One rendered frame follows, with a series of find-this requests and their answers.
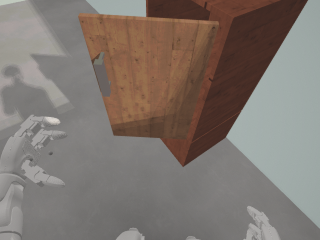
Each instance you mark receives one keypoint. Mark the handle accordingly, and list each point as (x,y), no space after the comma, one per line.
(102,77)

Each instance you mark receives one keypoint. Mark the right robot hand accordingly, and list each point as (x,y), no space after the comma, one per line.
(264,231)

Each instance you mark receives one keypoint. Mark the cupboard door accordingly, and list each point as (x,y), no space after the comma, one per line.
(156,67)

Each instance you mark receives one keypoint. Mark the left robot shin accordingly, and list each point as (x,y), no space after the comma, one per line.
(133,229)

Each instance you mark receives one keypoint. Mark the left robot forearm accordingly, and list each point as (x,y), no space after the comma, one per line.
(11,197)

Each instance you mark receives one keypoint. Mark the left robot hand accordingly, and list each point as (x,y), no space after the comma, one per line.
(14,157)

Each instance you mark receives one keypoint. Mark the robot left thigh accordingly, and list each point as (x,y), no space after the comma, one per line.
(131,235)

